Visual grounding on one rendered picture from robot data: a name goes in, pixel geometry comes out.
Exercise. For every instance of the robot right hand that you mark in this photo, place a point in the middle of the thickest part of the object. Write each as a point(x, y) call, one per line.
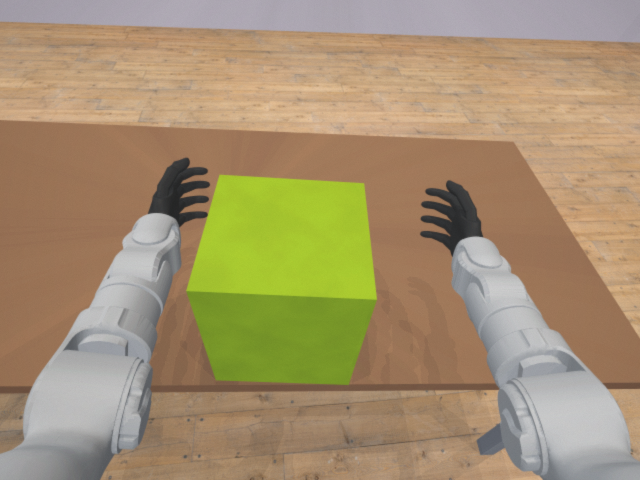
point(463, 215)

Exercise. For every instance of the table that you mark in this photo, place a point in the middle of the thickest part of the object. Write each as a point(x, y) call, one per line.
point(71, 192)

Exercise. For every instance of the carton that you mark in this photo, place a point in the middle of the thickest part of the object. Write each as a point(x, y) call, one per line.
point(283, 287)

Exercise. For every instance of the robot left hand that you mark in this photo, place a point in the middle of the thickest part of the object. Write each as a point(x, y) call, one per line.
point(167, 199)

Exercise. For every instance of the left robot upper arm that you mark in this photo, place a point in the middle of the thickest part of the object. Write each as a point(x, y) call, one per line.
point(88, 408)

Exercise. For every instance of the right robot upper arm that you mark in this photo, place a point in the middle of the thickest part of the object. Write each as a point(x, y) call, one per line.
point(564, 426)

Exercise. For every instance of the right robot forearm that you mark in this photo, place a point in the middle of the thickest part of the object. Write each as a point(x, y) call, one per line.
point(517, 339)

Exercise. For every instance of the left robot forearm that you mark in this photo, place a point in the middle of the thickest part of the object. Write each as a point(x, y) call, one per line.
point(124, 313)

